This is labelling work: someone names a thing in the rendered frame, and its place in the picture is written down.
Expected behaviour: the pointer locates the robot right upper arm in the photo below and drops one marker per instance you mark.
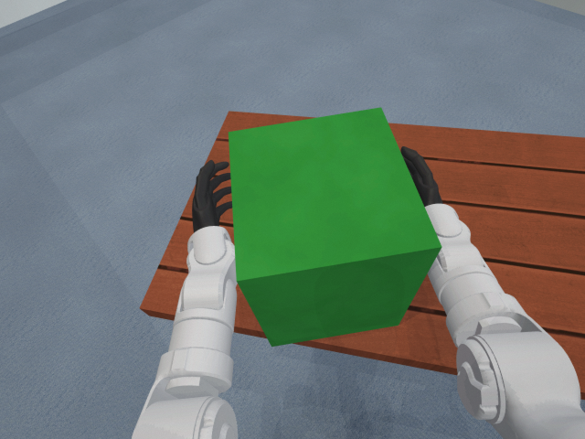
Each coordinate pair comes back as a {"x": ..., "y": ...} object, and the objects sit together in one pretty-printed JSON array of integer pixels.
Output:
[{"x": 522, "y": 384}]

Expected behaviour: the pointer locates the right robot forearm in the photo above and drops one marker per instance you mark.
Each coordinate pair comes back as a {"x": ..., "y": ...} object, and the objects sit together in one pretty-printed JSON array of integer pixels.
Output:
[{"x": 473, "y": 300}]

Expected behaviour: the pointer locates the left robot forearm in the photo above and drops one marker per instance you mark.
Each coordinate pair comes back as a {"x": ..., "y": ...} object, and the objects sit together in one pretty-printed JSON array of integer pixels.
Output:
[{"x": 198, "y": 361}]

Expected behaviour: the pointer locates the robot left hand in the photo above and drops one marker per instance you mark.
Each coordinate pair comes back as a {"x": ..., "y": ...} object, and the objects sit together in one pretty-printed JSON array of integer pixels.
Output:
[{"x": 205, "y": 212}]

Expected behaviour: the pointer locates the table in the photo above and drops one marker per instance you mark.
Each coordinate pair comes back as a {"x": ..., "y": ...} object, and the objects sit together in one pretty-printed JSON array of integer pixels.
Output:
[{"x": 522, "y": 196}]

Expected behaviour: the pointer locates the robot right hand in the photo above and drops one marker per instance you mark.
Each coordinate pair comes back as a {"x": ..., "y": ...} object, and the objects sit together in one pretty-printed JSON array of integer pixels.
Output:
[{"x": 422, "y": 177}]

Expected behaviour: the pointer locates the robot left upper arm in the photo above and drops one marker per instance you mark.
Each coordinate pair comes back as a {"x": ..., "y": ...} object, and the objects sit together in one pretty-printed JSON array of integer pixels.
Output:
[{"x": 207, "y": 417}]

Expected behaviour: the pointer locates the carton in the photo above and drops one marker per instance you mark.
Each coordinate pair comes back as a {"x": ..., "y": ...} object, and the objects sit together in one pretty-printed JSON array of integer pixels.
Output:
[{"x": 331, "y": 235}]

